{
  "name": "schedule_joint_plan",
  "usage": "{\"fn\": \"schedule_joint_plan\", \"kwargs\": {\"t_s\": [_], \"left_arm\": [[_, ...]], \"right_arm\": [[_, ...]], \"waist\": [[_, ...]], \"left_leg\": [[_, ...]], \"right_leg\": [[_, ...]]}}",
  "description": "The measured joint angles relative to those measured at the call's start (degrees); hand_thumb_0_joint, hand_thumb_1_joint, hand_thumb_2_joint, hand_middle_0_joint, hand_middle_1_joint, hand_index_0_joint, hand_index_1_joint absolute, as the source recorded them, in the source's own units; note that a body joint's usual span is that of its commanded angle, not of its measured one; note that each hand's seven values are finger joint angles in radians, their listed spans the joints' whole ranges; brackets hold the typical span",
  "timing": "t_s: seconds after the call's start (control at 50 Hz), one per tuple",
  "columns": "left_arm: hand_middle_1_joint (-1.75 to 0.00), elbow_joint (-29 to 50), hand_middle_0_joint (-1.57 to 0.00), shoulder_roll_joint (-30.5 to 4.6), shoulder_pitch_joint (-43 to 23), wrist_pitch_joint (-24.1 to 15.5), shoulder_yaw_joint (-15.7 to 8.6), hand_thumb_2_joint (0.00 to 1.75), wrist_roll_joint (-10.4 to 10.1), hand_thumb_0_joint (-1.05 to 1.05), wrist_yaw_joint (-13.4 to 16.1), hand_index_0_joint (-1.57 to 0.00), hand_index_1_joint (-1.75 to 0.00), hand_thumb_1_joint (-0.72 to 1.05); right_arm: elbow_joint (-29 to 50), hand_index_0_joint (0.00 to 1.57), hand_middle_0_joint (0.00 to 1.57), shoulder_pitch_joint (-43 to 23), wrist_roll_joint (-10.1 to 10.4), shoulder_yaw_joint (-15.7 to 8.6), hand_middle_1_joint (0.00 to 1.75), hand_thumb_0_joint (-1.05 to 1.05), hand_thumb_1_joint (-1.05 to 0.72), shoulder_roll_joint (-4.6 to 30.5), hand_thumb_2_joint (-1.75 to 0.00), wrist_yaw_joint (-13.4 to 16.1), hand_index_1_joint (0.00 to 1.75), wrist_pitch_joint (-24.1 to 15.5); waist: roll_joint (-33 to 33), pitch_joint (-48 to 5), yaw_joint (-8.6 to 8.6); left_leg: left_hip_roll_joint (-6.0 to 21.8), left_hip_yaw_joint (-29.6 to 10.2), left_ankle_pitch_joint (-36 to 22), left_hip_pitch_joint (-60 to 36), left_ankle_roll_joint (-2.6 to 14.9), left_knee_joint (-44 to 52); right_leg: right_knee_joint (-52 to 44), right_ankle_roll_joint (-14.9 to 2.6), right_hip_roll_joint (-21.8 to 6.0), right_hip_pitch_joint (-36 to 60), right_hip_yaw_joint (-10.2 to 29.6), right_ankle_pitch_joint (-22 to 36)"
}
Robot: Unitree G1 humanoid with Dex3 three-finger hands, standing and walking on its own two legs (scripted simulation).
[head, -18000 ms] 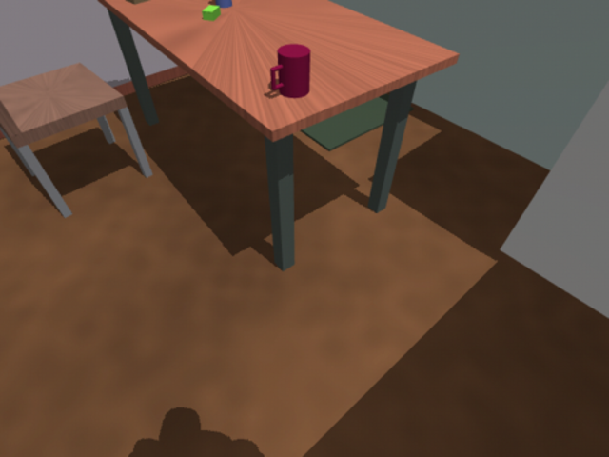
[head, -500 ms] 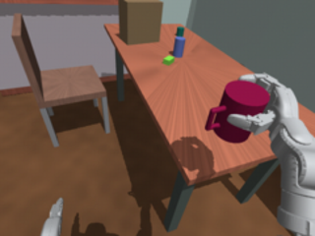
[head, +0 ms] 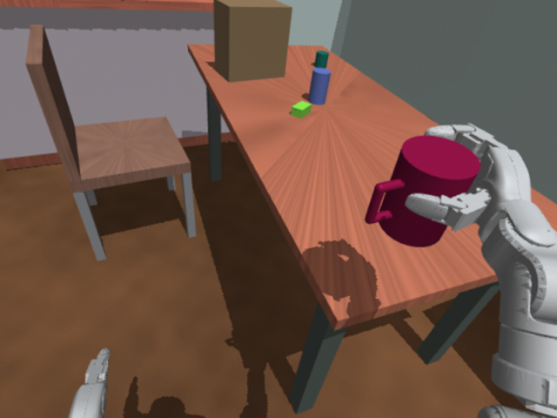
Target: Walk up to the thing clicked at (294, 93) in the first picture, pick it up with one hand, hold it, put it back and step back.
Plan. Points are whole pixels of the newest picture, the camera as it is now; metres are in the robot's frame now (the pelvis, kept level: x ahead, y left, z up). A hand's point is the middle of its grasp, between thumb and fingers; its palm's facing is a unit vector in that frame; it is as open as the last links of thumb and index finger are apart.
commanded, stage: hold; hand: right
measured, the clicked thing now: (412, 195) +0.33 -0.14 +0.24
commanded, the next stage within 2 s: crouch in 1.14 s
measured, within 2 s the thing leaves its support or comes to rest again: neither
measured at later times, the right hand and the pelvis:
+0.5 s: hand (444, 185) +0.33 -0.18 +0.25, palm faces +0.15 +0.99 -0.02, open 11.7 cm; pelvis +0.01 +0.00 +0.00, yaw +0 degrees
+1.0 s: hand (447, 177) +0.34 -0.18 +0.26, palm faces +0.17 +0.99 -0.02, open 11.7 cm; pelvis +0.01 +0.00 +0.00, yaw +0 degrees
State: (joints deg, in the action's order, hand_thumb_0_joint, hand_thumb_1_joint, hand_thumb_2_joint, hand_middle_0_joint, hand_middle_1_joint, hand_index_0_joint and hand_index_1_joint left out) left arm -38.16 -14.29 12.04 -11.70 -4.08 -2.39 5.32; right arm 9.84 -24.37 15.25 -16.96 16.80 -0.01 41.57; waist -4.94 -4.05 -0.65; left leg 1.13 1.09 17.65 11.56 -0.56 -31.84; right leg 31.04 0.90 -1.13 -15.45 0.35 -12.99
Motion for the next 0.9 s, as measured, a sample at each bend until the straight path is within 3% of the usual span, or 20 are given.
{"fn": "schedule_joint_plan", "kwargs": {"t_s": [0.12,0.24,0.36,0.48,0.66,0.78,0.9], "left_arm": [[-0.06,0.7,-0.05,-0.3,1.5,0.2,-0.5,0.05,-0.1,-0.01,-0.1,-0.05,-0.05,-0.53],[-0.06,-0.4,-0.05,-0.3,1.0,0.3,0.2,0.05,-0.1,-0.01,0.3,-0.05,-0.05,-0.53],[-0.06,0.0,-0.05,0.3,-0.3,0.6,0.4,0.05,0.1,-0.01,0.4,-0.05,-0.05,-0.53],[-0.06,1.0,-0.06,0.1,-0.1,0.3,-1.0,0.05,0.2,-0.01,0.3,-0.05,-0.05,-0.53],[-0.06,-1.7,-0.05,0.1,1.0,0.2,-0.2,0.06,0.0,-0.01,0.5,-0.05,-0.05,-0.54],[-0.06,-1.5,-0.05,0.2,-0.3,0.5,0.0,0.06,0.2,-0.01,0.5,-0.05,-0.06,-0.54],[-0.06,0.8,-0.06,0.2,-0.4,0.1,-0.5,0.05,0.3,-0.01,0.6,-0.05,-0.06,-0.53]], "right_arm": [[1.6,0.65,0.64,1.7,-0.6,-0.9,1.09,-0.01,0.61,0.0,-0.91,0.8,1.11,-0.6],[3.8,0.65,0.64,2.2,-1.2,0.0,1.09,-0.01,0.61,-0.1,-0.91,0.8,1.11,-0.9],[2.7,0.65,0.64,2.2,-0.5,0.9,1.09,-0.01,0.61,-0.5,-0.91,0.0,1.1,0.0],[1.7,0.66,0.64,3.1,-0.1,-0.1,1.09,-0.01,0.61,-0.3,-0.91,0.5,1.1,-0.3],[3.9,0.66,0.64,2.5,-1.5,-0.1,1.09,-0.01,0.61,0.0,-0.91,0.7,1.1,-1.7],[2.5,0.66,0.64,1.9,-0.8,1.2,1.09,-0.01,0.61,-0.4,-0.91,-0.2,1.1,-0.6],[0.4,0.66,0.64,1.6,0.1,0.3,1.09,-0.01,0.61,-0.5,-0.91,0.4,1.1,-0.5]], "waist": [[0.3,-0.1,-0.14],[0.6,0.1,-0.63],[0.3,-0.1,-0.36],[0.1,-0.3,-0.03],[1.0,0.3,-0.66],[0.0,0.3,-0.46],[0.2,-0.3,0.01]], "left_leg": [[-0.1,-0.3,0.2,0.1,0.08,-0.2],[-0.2,0.0,0.4,-0.3,0.16,0.0],[0.1,0.3,0.3,-0.7,-0.01,0.3],[0.2,0.0,0.5,-0.6,-0.12,0.2],[-0.1,-0.1,0.5,-0.6,-0.01,0.3],[0.0,-0.1,0.2,-1.0,-0.18,0.7],[0.1,-0.2,0.4,-1.0,-0.2,0.5]], "right_leg": [[0.1,0.07,-0.1,0.1,-0.3,-0.3],[0.3,0.15,-0.2,0.2,0.0,-0.5],[0.0,0.01,0.1,0.4,0.3,-0.4],[0.0,-0.11,0.2,0.5,0.0,-0.6],[0.4,0.03,-0.1,0.3,-0.1,-0.9],[0.1,-0.11,0.0,0.6,-0.1,-0.7],[-0.2,-0.17,0.1,0.9,-0.2,-0.6]]}}
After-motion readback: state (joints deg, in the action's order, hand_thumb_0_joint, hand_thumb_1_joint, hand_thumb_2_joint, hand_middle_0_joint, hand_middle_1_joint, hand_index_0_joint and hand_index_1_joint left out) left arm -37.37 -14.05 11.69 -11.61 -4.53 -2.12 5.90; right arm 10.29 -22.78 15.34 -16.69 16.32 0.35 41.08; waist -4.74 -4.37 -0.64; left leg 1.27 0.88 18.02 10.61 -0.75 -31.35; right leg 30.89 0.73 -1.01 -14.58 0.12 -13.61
